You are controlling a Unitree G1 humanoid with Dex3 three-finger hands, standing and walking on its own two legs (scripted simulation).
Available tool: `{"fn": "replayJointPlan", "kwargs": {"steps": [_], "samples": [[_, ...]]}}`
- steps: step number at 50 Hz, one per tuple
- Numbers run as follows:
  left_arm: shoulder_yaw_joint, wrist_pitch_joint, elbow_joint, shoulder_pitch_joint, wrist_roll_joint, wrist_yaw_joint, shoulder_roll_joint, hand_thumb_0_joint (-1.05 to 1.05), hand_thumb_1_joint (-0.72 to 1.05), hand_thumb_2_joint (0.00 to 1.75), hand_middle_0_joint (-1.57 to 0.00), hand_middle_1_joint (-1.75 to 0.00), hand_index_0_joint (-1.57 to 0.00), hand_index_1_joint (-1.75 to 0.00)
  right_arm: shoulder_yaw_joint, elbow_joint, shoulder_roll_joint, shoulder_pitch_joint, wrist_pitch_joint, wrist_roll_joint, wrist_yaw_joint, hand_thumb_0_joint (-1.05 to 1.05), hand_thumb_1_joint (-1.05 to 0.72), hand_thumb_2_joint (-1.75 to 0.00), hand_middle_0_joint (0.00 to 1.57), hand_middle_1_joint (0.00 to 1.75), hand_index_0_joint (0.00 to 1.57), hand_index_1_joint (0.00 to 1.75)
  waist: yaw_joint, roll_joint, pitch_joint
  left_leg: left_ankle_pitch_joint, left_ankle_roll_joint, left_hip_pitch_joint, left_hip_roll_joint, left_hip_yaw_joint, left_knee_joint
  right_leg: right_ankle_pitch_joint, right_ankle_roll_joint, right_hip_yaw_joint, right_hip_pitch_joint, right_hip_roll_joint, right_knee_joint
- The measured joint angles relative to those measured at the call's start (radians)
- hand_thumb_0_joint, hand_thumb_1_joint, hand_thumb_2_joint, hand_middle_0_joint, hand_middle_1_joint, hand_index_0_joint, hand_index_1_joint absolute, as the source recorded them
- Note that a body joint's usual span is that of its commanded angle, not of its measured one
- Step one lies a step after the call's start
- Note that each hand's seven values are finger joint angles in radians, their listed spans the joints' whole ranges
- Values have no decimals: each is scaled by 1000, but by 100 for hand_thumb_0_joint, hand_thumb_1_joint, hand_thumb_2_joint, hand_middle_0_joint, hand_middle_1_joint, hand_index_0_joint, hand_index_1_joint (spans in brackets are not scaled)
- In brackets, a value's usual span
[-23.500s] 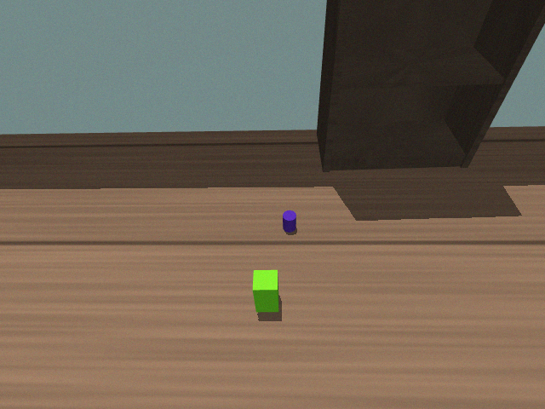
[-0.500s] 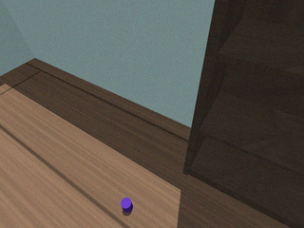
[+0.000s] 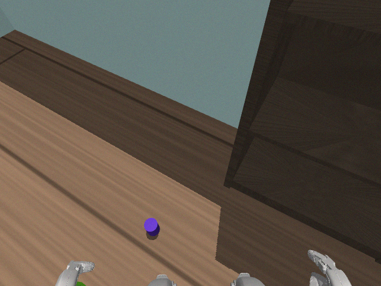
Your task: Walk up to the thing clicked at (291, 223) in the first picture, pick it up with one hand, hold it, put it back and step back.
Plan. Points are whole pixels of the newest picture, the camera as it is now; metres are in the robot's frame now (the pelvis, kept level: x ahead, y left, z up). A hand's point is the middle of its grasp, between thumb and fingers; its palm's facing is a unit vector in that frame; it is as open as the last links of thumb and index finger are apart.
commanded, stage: rise first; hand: left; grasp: from above
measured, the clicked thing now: (152, 227) +0.42 +0.22 -0.68
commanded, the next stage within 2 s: none
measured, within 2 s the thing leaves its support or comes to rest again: neither
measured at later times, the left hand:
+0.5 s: hand out of the picture +0.16 +0.27 -0.26, palm faces -0.34 -0.72 -0.60, open 14.0 cm
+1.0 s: hand (122, 249) +0.28 +0.28 -0.43, palm faces -0.45 -0.27 -0.85, open 13.4 cm
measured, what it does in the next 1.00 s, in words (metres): lowers itself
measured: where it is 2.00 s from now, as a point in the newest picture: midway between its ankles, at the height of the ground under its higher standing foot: outside the picture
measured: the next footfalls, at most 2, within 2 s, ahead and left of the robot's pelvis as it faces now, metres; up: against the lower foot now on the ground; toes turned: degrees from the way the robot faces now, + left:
none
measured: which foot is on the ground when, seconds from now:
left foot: down 0.00-1.00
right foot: down 0.00-1.00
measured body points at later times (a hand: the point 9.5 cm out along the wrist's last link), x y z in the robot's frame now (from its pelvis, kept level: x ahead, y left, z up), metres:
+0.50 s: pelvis -0.02 +0.00 -0.11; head +0.12 +0.02 +0.32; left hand +0.17 +0.31 -0.22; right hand +0.18 -0.25 -0.20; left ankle +0.01 +0.13 -0.69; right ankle +0.01 -0.14 -0.69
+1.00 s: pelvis -0.09 -0.01 -0.30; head +0.11 +0.01 +0.11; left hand +0.30 +0.29 -0.38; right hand +0.03 -0.28 -0.43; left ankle +0.01 +0.13 -0.69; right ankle +0.01 -0.14 -0.69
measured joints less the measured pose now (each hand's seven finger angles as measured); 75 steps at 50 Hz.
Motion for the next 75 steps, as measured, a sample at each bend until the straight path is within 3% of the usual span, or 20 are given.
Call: {"fn": "replayJointPlan", "kwargs": {"steps": [5,10,17,22,31,40,47,54,65,75], "samples": [[-4,2,-133,65,47,7,-5,0,-49,98,-9,-106,-9,-107,-2,-29,7,-31,-19,-6,-8,1,-90,-91,20,30,20,29,7,-8,-10,-51,1,-104,2,-7,118,-49,2,0,-100,0,112],[-15,34,-243,123,70,14,-6,0,-53,99,-8,-108,-8,-108,5,-58,19,-52,-34,-10,-10,1,-90,-91,20,30,20,29,7,-6,-25,-82,2,-182,2,-18,194,-78,4,-6,-171,0,181],[-34,56,-314,148,112,18,6,0,-54,97,-8,-109,-8,-109,19,-92,23,-68,-61,-14,-7,1,-91,-91,21,30,20,30,5,4,-59,-120,3,-309,-1,-30,306,-118,4,-10,-293,-4,290],[-32,2,-249,64,199,27,43,0,-53,96,-8,-109,-8,-109,21,-101,7,-94,-91,-19,4,1,-90,-91,21,30,20,30,0,5,-87,-160,1,-479,-5,-36,448,-165,4,-5,-464,-9,440],[-45,-147,-146,-145,403,95,101,0,-48,94,-9,-108,-10,-107,-5,-52,-31,-150,-97,-15,29,1,-88,-90,21,30,20,30,-10,6,-122,-232,-5,-836,-10,-47,757,-244,2,11,-826,-11,762],[-49,-202,-8,-394,571,163,152,0,-46,93,-13,-105,-14,-104,-22,19,-41,-165,-64,-24,45,1,-89,-90,21,30,20,29,-9,19,-89,-234,-15,-1125,-11,-71,997,-248,-8,13,-1116,-2,1003],[-51,-247,121,-556,662,180,216,0,-42,93,-16,-99,-17,-100,-14,62,-24,-136,-34,-42,48,1,-88,-90,20,30,20,29,-29,24,-64,-221,-18,-1259,-12,-93,1124,-230,-10,6,-1246,7,1122],[-59,-288,254,-667,760,202,269,0,-42,94,-17,-97,-17,-97,0,85,-17,-100,-8,-54,58,1,-88,-90,21,30,20,29,-68,23,-60,-218,-11,-1334,-16,-109,1200,-222,-5,0,-1309,10,1183],[-67,-324,379,-771,923,299,305,0,-39,91,-22,-88,-21,-88,11,104,-29,-85,28,-79,91,1,-90,-90,21,30,20,29,-106,7,-47,-226,-1,-1424,-27,-120,1286,-232,7,-2,-1378,8,1250],[-73,-316,458,-845,1005,364,322,0,-35,88,-25,-83,-25,-83,17,113,-15,-112,38,-109,110,1,-91,-91,21,30,20,29,-126,4,-31,-229,8,-1484,-32,-121,1345,-236,17,5,-1429,10,1302]]}}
